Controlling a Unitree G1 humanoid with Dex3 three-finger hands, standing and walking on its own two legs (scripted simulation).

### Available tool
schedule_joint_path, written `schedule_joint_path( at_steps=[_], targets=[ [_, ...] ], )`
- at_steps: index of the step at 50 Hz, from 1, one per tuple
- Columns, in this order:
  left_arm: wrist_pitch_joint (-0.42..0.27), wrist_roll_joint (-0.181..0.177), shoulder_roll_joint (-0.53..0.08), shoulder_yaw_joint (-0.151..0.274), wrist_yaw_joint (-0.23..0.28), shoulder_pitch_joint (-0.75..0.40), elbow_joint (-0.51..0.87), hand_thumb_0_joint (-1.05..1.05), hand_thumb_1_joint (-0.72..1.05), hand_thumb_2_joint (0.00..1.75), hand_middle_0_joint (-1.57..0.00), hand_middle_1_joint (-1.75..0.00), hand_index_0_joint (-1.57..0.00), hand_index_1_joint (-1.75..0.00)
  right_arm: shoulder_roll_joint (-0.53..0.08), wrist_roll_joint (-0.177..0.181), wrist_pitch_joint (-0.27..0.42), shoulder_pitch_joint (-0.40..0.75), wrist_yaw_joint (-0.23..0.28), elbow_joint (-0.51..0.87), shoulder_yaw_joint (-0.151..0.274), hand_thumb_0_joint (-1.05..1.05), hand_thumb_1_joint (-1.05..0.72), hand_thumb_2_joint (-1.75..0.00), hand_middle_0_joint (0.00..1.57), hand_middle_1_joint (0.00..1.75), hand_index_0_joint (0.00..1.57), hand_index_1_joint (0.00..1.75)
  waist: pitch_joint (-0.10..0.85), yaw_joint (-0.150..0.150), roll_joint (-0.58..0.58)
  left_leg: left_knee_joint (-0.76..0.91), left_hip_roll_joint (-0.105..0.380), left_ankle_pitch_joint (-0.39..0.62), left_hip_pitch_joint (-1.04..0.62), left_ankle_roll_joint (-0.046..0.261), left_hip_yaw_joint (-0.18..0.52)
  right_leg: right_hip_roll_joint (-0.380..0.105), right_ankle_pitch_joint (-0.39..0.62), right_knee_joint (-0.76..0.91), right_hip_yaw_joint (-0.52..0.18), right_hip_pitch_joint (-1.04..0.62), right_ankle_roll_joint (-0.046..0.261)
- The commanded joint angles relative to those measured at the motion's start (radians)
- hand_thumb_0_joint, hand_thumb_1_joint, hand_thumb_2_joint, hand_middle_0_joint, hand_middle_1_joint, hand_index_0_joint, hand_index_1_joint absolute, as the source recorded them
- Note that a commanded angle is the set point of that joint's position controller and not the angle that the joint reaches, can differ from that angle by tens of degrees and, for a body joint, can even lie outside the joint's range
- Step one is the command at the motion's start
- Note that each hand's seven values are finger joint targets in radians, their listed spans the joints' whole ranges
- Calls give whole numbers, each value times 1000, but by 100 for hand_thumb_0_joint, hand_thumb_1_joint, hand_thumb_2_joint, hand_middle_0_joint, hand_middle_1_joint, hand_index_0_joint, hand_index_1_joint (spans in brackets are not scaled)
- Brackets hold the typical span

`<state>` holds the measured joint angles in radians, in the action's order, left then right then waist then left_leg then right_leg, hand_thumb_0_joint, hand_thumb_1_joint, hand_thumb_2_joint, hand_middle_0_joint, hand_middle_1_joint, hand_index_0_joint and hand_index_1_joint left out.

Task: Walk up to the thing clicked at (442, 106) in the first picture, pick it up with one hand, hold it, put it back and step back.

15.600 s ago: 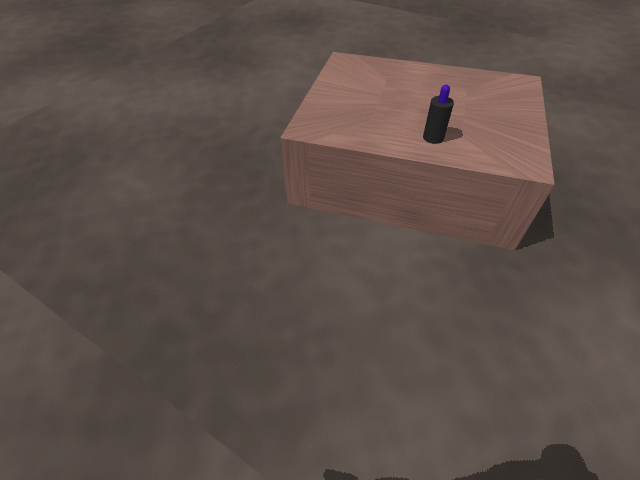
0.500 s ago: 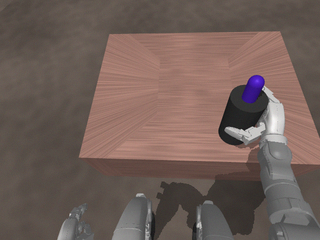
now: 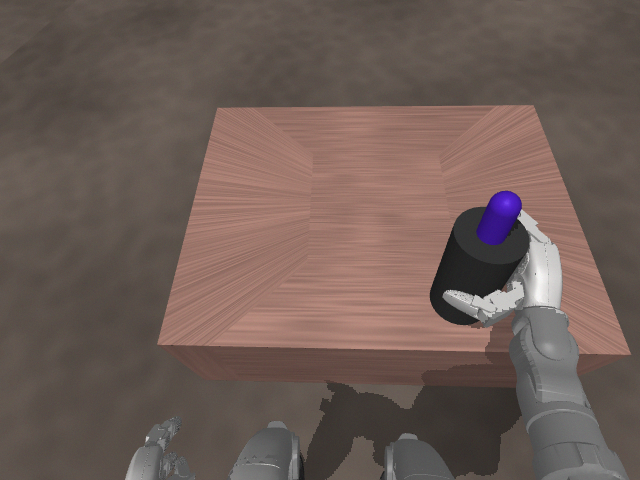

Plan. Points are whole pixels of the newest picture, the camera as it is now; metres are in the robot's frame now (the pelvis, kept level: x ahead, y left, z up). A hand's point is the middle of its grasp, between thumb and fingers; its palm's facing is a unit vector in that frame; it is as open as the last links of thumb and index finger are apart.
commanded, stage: lift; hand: right
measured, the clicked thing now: (479, 257) +0.35 -0.15 +0.05
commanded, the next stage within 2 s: hold in 0.36 s
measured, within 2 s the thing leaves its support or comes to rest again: neither
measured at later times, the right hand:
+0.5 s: hand (496, 269) +0.34 -0.18 +0.05, palm faces +0.10 +0.99 -0.03, open 11.4 cm
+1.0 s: hand (498, 282) +0.32 -0.17 +0.05, palm faces +0.10 +0.99 -0.03, open 11.4 cm
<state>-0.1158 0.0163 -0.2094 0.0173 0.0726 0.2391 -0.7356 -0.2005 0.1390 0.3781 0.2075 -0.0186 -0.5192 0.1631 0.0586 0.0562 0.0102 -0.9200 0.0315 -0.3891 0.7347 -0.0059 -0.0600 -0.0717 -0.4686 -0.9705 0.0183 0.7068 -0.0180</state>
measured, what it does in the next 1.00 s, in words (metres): stands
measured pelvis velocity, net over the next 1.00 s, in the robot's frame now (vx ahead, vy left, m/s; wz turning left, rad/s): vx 0.01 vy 0.00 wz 0.00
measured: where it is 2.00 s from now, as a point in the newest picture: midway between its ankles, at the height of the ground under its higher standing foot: outside the picture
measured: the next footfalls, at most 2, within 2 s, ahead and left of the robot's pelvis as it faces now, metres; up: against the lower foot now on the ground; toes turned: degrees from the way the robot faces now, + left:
none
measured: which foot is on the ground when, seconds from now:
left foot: down 0.00-1.00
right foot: down 0.00-1.00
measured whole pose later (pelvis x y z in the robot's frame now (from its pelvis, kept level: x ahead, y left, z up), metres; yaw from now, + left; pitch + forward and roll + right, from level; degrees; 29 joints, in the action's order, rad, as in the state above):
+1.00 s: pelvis +0.01 +0.00 +0.02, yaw +0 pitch +6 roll +1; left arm -0.11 0.01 -0.21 0.02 0.08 0.22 -0.73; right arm -0.18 0.14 0.37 0.06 -0.02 -0.42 0.10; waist 0.03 0.03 0.00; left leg -0.77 0.04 -0.34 0.54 -0.01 -0.05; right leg -0.06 -0.42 -0.82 0.03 0.51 -0.01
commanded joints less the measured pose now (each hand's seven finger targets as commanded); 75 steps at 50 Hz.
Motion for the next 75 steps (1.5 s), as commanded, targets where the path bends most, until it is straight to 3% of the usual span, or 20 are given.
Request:
schedule_joint_path(
  at_steps=[1, 18, 19, 27, 29, 31, 34, 36, 41, 44, 48, 55, 59, 61, 63, 65, 68, 71, 73, 75],
  targets=[
    [-33, 3, -146, 54, 18, 22, 96, 0, 89, 89, -19, -29, -19, -29, -152, 38, 134, 379, -5, 365, 70, 0, 2, -130, 125, 144, 130, 144, 405, -8, 44, 134, -29, 306, -271, 9, 33, 51, 311, 146, -9, -201, 23],
    [-27, 3, -149, 60, 21, 13, 97, 0, 89, 89, -19, -29, -19, -29, -112, 41, 127, 303, -9, 386, 29, 0, -1, -129, 124, 143, 130, 143, 347, -18, 61, 175, -38, 309, -291, 13, 11, 40, 421, 219, -26, -291, 3],
    [-24, 0, -150, 56, 20, 9, 102, 0, 90, 89, -19, -29, -20, -29, -147, 43, 132, 324, -3, 421, 53, 0, -3, -131, 125, 144, 131, 144, 360, -30, 75, 182, -35, 309, -306, 14, 17, 42, 407, 221, -20, -306, 5],
    [-28, -1, -139, 43, 16, -19, 116, 0, 91, 89, -20, -30, -20, -29, -90, 48, 127, 294, -18, 392, 5, 0, 1, -131, 126, 145, 131, 145, 313, -24, 66, 194, -37, 300, -299, 13, 11, 42, 392, 245, -21, -306, 3],
    [-26, 1, -157, 62, 19, -5, 109, 0, 90, 89, -20, -30, -20, -30, -140, 44, 133, 333, -8, 447, 41, 0, 4, -131, 125, 145, 131, 145, 362, -31, 75, 204, -33, 305, -322, 12, 18, 45, 378, 242, -18, -334, 7],
    [-28, 0, -133, 49, 16, -13, 114, 0, 90, 89, -20, -30, -20, -30, -77, 47, 122, 228, -10, 361, 12, 0, 2, -131, 126, 145, 131, 145, 308, -28, -7, 212, -30, 306, -353, 7, 19, 51, 338, 244, -12, -274, 17],
    [-28, -1, -145, 52, 19, -21, 121, 0, 91, 89, -20, -30, -20, -30, -137, 47, 137, 331, -5, 466, 42, 0, 4, -131, 125, 145, 131, 145, 353, -32, 58, 218, -30, 302, -349, 9, 24, 51, 336, 249, -10, -323, 15],
    [-29, 0, -140, 48, 17, -25, 115, 0, 91, 89, -20, -30, -20, -30, -93, 43, 125, 243, -10, 389, 15, 0, 0, -130, 126, 144, 131, 144, 299, -31, 38, 218, -31, 290, -334, 9, 18, 50, 331, 256, -13, -301, 13],
    [-29, -3, -144, 50, 20, -34, 124, 0, 90, 90, -20, -30, -20, -30, -124, 49, 136, 311, -7, 491, 23, 0, 1, -133, 127, 147, 132, 147, 320, -29, 51, 235, -28, 291, -368, 7, 27, 55, 302, 265, -5, -319, 20],
    [-32, -2, -129, 41, 19, -38, 120, 0, 90, 90, -20, -30, -20, -30, -76, 49, 117, 200, -7, 410, 2, 0, -1, -134, 128, 147, 134, 147, 285, -33, 16, 236, -30, 300, -367, 5, 20, 54, 317, 269, -7, -302, 19],
    [-28, -3, -138, 46, 20, -34, 123, 0, 90, 90, -20, -30, -20, -30, -130, 44, 126, 249, 1, 477, 29, 0, 1, -134, 128, 148, 133, 148, 286, -37, 44, 244, -28, 283, -371, 8, 22, 54, 302, 280, -9, -315, 17],
    [-36, -6, -133, 40, 18, -51, 122, 0, 90, 90, -20, -30, -20, -30, -66, 50, 100, 192, -1, 433, -23, 0, -4, -134, 129, 147, 134, 147, 234, -29, 20, 263, -34, 222, -354, 7, 10, 50, 244, 308, -13, -306, 17],
    [-33, -6, -133, 40, 20, -41, 122, 0, 90, 90, -20, -30, -20, -30, -113, 44, 108, 229, 4, 455, 13, 0, 0, -134, 129, 148, 134, 148, 275, -34, 34, 253, -30, 273, -369, 9, 16, 52, 303, 294, -12, -328, 14],
    [-36, -8, -132, 38, 17, -48, 126, 0, 90, 90, -20, -30, -20, -30, -71, 54, 103, 230, -2, 448, -20, 0, 0, -134, 129, 148, 134, 148, 268, -22, 14, 257, -32, 269, -370, 6, 15, 52, 289, 297, -13, -328, 18],
    [-35, -7, -133, 36, 18, -41, 131, 0, 90, 90, -20, -30, -20, -30, -144, 52, 113, 292, 10, 557, 29, 0, 1, -134, 129, 148, 134, 148, 327, -44, 80, 257, -31, 284, -392, 12, 15, 52, 323, 304, -14, -370, 9],
    [-36, -7, -139, 42, 19, -38, 121, 0, 90, 90, -20, -30, -20, -30, -93, 48, 94, 192, 6, 451, -1, 0, -2, -133, 129, 148, 134, 148, 282, -35, 35, 257, -33, 293, -382, 10, 10, 51, 341, 302, -16, -349, 10],
    [-32, -8, -127, 35, 18, -35, 124, 0, 90, 90, -20, -30, -20, -30, -133, 55, 107, 269, 6, 510, 31, 0, 0, -135, 130, 149, 135, 149, 299, -37, 37, 257, -28, 333, -409, 6, 18, 55, 358, 291, -9, -350, 16],
    [-33, -6, -127, 37, 15, -37, 119, 0, 90, 90, -20, -30, -20, -30, -73, 53, 96, 227, -6, 418, -7, 0, 0, -134, 129, 148, 135, 148, 255, -27, 9, 260, -26, 321, -392, 4, 22, 57, 334, 287, -7, -318, 21],
    [-29, -8, -129, 35, 19, -32, 125, 0, 90, 90, -20, -30, -20, -30, -157, 47, 112, 295, -1, 490, 46, 0, 3, -134, 128, 148, 134, 148, 299, -40, 47, 263, -24, 321, -407, 8, 26, 58, 341, 292, -6, -352, 19],
    [-35, -7, -133, 36, 20, -40, 126, 0, 90, 90, -20, -30, -20, -30, -87, 50, 100, 226, -10, 445, -9, 0, 0, -134, 129, 148, 134, 148, 270, -30, 32, 261, -29, 298, -387, 9, 19, 55, 321, 301, -11, -343, 16]
  ],
)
